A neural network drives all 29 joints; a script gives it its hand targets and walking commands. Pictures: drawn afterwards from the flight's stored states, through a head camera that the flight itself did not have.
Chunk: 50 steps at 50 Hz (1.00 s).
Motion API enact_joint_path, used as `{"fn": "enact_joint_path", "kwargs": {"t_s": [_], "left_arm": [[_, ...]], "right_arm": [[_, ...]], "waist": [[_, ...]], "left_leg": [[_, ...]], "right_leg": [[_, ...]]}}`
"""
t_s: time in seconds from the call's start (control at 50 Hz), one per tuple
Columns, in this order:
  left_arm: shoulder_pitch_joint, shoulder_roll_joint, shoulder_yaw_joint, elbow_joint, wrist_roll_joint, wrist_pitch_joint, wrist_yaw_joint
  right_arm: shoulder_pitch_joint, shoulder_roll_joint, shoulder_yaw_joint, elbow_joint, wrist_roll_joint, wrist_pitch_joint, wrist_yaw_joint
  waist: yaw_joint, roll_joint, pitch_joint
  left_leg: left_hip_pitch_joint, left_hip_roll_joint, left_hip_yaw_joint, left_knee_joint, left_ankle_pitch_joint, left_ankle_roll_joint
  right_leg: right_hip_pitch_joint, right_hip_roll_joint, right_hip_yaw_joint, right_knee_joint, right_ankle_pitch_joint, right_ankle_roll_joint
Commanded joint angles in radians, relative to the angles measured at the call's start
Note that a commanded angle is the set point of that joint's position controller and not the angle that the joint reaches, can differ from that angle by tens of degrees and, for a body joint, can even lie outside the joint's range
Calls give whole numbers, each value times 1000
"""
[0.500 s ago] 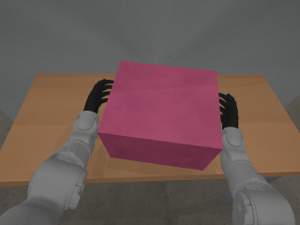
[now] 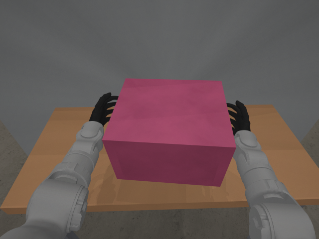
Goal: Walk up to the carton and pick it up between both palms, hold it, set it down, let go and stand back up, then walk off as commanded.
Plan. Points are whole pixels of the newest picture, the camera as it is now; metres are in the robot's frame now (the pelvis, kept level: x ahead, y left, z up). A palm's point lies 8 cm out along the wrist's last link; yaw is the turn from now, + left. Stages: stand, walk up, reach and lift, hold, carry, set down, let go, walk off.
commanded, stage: reach and lift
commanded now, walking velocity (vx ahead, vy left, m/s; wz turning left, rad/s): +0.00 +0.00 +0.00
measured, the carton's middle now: (169, 129) +0.42 -0.03 +0.07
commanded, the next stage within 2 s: hold in 1.54 s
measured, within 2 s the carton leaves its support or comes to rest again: neither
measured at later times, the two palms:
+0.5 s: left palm (89, 116) +0.39 +0.17 +0.16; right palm (243, 120) +0.37 -0.21 +0.15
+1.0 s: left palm (88, 113) +0.39 +0.17 +0.17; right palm (246, 115) +0.38 -0.21 +0.16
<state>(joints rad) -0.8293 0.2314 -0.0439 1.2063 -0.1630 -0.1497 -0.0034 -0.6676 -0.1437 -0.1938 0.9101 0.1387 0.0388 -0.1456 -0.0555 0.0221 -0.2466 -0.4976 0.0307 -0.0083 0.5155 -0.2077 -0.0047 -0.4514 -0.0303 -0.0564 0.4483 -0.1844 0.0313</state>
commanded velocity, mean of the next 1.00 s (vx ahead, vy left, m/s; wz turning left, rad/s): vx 0.00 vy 0.00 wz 0.00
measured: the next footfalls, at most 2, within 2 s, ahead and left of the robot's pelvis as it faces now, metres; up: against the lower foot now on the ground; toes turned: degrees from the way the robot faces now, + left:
none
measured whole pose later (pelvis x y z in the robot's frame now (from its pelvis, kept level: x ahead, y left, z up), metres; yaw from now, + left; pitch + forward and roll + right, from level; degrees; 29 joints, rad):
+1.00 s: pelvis +0.00 -0.01 +0.01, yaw +0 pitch +4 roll -1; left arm -0.61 0.11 0.23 0.47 0.12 0.40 -0.05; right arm -0.64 -0.18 -0.11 0.68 0.17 0.28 -0.14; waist -0.06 -0.01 -0.19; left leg -0.29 0.03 -0.01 0.39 -0.17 -0.01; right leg -0.25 -0.03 -0.06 0.34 -0.15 0.03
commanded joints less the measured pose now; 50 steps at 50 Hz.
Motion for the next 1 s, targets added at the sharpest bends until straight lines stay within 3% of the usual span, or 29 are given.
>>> {"fn": "enact_joint_path", "kwargs": {"t_s": [0.0,0.06,0.1,0.14,0.16,0.18,0.2,0.24,0.3,0.32,0.34,0.36,0.38,0.4,0.42,0.44,0.5,0.56,0.58,0.6,0.66,0.7,0.74,0.8,0.86,0.88,0.9,0.94,0.98], "left_arm": [[-529,-707,-104,-488,43,14,-137],[-571,-679,-81,-523,59,55,-144],[-568,-731,-170,-686,28,87,-124],[-513,-717,-134,-692,66,127,-126],[-444,-679,-108,-676,87,146,-135],[-473,-723,-127,-743,69,158,-129],[-453,-684,-66,-683,110,180,-144],[-451,-680,-37,-775,123,220,-140],[-411,-732,-94,-757,110,280,-141],[-409,-729,-92,-804,112,278,-137],[-435,-719,-101,-848,123,297,-130],[-421,-716,-87,-819,129,310,-125],[-484,-728,-91,-835,141,323,-130],[-473,-699,-44,-788,159,327,-136],[-450,-692,-38,-839,183,342,-134],[-434,-732,-72,-818,161,367,-138],[-413,-756,-60,-831,168,387,-139],[-404,-727,-11,-826,225,415,-151],[-400,-741,-31,-875,210,422,-141],[-365,-758,-58,-917,193,423,-141],[-357,-731,-46,-901,196,449,-150],[-446,-744,-60,-905,198,451,-151],[-418,-721,-15,-866,225,464,-149],[-388,-744,-37,-912,204,472,-137],[-350,-751,-80,-973,188,487,-140],[-378,-773,-79,-948,205,503,-138],[-348,-741,-96,-1002,195,500,-133],[-317,-717,-42,-920,232,530,-146],[-288,-707,-41,-948,237,548,-158]], "right_arm": [[-685,692,530,-414,74,-3,182],[-715,701,516,-429,67,18,168],[-678,699,563,-485,105,28,174],[-585,676,552,-415,101,60,165],[-579,675,551,-449,105,70,150],[-647,683,577,-574,119,65,150],[-620,663,524,-458,97,86,146],[-627,677,563,-511,115,94,158],[-659,630,533,-566,108,102,161],[-716,646,558,-651,131,90,161],[-672,611,516,-590,130,103,168],[-670,616,525,-557,129,121,168],[-670,612,484,-494,114,127,183],[-717,616,494,-500,102,123,193],[-636,635,496,-449,94,141,191],[-670,586,452,-507,95,129,190],[-752,610,480,-570,100,117,202],[-709,628,452,-479,91,126,204],[-749,652,508,-557,119,121,206],[-744,663,537,-627,141,114,194],[-771,636,512,-630,128,120,193],[-750,645,467,-552,94,130,198],[-706,618,446,-476,81,150,204],[-809,646,510,-646,120,129,204],[-761,647,542,-659,153,141,180],[-786,612,510,-642,144,151,188],[-766,628,545,-703,152,149,184],[-726,592,482,-590,130,175,185],[-735,576,491,-629,142,179,179]], "waist": [[35,-40,-334],[48,-85,-301],[23,-12,-402],[25,-23,-333],[14,-52,-305],[37,-73,-373],[22,-79,-246],[70,-58,-271],[37,-47,-270],[66,-72,-331],[41,-30,-325],[64,-34,-267],[50,-2,-227],[85,-77,-212],[82,-56,-157],[33,-28,-198],[84,-74,-237],[83,-43,-166],[121,-62,-230],[99,-80,-293],[110,-98,-260],[63,-75,-191],[83,-74,-122],[118,-121,-231],[88,-95,-301],[89,-59,-221],[99,-84,-288],[74,-72,-176],[83,-74,-207]], "left_leg": [[327,-90,-17,-141,298,1],[310,-94,-18,-169,231,7],[421,-88,-31,-138,390,-21],[487,-82,-32,-117,481,-32],[448,-99,-21,-130,447,-22],[468,-93,-25,-123,474,-23],[442,-92,-22,-155,420,-14],[442,-86,-18,-163,431,-8],[511,-82,-25,-158,458,-31],[504,-88,-14,-149,466,-21],[543,-79,-27,-157,452,-36],[524,-83,-17,-165,405,-31],[504,-82,-20,-177,387,-46],[457,-81,3,-201,277,-16],[459,-76,-5,-215,272,-18],[481,-77,-5,-215,279,-32],[457,-77,5,-211,292,-17],[428,-90,23,-236,190,-7],[440,-84,24,-222,245,-6],[504,-84,11,-198,360,-7],[437,-89,15,-208,305,3],[439,-87,6,-222,256,-6],[410,-85,18,-250,145,2],[426,-89,20,-234,224,19],[495,-95,11,-197,360,6],[464,-88,6,-217,310,-9],[516,-87,10,-200,369,-4],[474,-88,9,-218,303,-2],[490,-92,4,-216,310,-4]], "right_leg": [[437,60,70,-99,285,-7],[420,58,73,-120,234,2],[398,75,58,-108,318,-14],[376,88,50,-131,318,-15],[425,80,61,-139,345,-5],[445,85,59,-129,397,-4],[444,77,61,-153,341,-1],[490,79,56,-142,344,1],[407,94,37,-169,297,-12],[464,98,47,-165,338,-7],[404,102,30,-175,274,-21],[391,103,37,-188,226,-21],[367,96,35,-183,176,-27],[398,92,39,-199,138,-17],[385,89,36,-191,142,-27],[380,88,32,-197,147,-31],[420,99,28,-199,139,-32],[422,86,32,-208,68,-29],[465,91,33,-192,119,-29],[493,100,30,-185,245,-24],[495,89,33,-191,224,-9],[429,88,19,-202,142,-18],[390,85,17,-217,31,-28],[459,92,29,-206,122,-16],[490,96,25,-188,280,-5],[453,99,16,-200,183,-15],[472,104,8,-188,253,-10],[446,95,14,-211,181,-17],[462,93,17,-212,197,-14]]}}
